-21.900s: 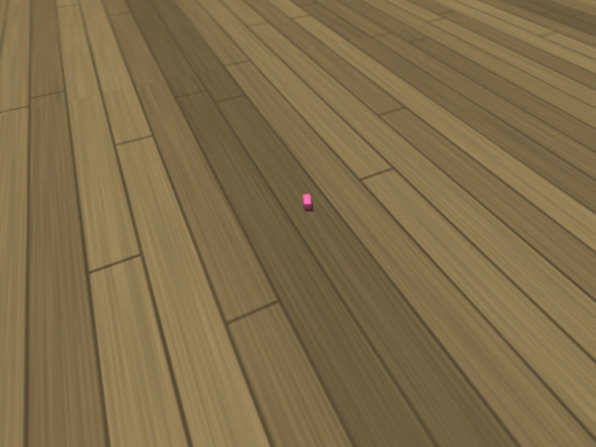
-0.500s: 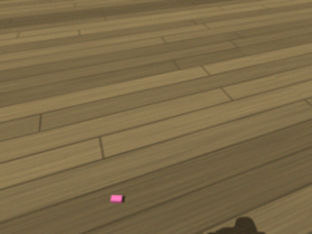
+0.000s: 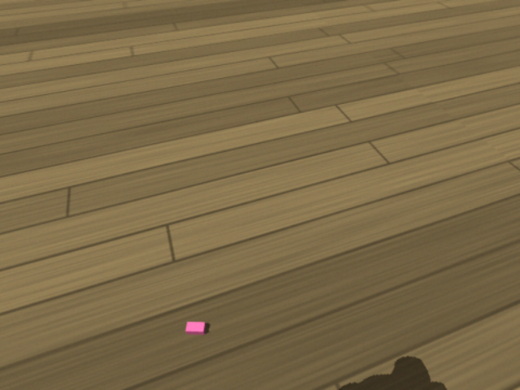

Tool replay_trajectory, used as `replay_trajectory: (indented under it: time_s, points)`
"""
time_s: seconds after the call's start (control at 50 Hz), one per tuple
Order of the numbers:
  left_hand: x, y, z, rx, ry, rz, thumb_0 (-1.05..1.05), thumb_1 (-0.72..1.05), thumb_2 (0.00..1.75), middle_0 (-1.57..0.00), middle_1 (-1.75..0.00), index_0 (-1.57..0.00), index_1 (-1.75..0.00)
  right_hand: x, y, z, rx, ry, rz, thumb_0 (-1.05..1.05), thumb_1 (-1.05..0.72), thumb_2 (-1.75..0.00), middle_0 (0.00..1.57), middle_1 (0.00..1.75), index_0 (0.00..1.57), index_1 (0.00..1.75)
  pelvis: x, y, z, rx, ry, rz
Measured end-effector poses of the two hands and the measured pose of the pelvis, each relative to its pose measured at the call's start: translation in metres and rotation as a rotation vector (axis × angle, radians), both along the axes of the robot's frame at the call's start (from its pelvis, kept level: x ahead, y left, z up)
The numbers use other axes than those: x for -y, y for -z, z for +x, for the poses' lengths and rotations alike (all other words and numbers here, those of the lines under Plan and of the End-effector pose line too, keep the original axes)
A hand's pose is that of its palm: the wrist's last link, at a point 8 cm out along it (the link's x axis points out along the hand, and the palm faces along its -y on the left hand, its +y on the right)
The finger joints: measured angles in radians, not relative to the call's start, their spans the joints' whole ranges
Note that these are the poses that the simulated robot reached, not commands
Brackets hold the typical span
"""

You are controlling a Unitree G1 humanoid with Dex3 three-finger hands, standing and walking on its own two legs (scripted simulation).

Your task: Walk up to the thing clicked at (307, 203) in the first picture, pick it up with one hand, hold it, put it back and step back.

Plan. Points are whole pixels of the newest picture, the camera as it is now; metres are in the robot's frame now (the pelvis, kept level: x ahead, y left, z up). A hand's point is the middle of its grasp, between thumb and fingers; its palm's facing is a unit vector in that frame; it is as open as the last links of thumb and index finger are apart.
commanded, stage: stand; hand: left
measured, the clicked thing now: (195, 328) +0.48 +0.27 -0.77
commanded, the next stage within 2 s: walk up in 0.52 s
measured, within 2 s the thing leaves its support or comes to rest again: neither
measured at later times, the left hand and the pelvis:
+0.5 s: hand out of the picture +0.07 +0.25 -0.16, palm faces -0.02 -0.94 -0.35, open 7.4 cm; pelvis +0.00 -0.01 +0.00, yaw +0 degrees
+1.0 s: hand out of the picture +0.05 +0.30 -0.19, palm faces -0.02 -0.93 -0.37, open 7.4 cm; pelvis -0.09 +0.04 -0.02, yaw +0 degrees
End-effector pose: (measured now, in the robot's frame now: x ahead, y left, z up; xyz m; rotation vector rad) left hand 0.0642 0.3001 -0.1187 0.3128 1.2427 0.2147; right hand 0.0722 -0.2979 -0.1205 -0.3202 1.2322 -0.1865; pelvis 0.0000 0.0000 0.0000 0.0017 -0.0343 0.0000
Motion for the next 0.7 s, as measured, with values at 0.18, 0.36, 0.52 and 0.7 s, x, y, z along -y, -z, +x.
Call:
replay_trajectory:
  time_s: [0.18,0.36,0.52,0.7]
  points:
    - [0.002,0.000,-0.003,-0.002,0.001,0.002,0.01,0.90,0.90,-0.20,-0.30,-0.20,-0.30,0.002,0.001,-0.004,-0.005,0.003,0.003,0.00,-0.90,-0.89,0.20,0.30,0.20,0.30,0.003,0.000,-0.001,0.001,0.000,0.000]
    - [0.004,-0.001,-0.004,-0.005,0.004,0.003,0.01,0.90,0.90,-0.20,-0.30,-0.20,-0.30,0.005,0.002,-0.010,-0.015,0.006,0.003,0.00,-0.90,-0.89,0.20,0.30,0.20,0.30,0.005,0.000,-0.002,-0.001,0.001,0.000]
    - [0.006,0.000,-0.003,-0.007,0.007,0.002,0.01,0.90,0.90,-0.20,-0.30,-0.20,-0.30,0.007,0.002,-0.013,-0.029,0.010,0.001,0.00,-0.90,-0.89,0.20,0.30,0.20,0.30,0.006,0.000,0.000,-0.003,0.001,0.000]
    - [-0.010,0.008,-0.003,0.030,-0.015,0.032,0.01,0.90,0.90,-0.21,-0.30,-0.21,-0.30,0.016,0.009,-0.017,-0.028,0.013,-0.040,0.00,-0.90,-0.89,0.20,0.30,0.20,0.30,0.000,0.013,-0.032,-0.003,-0.009,-0.010]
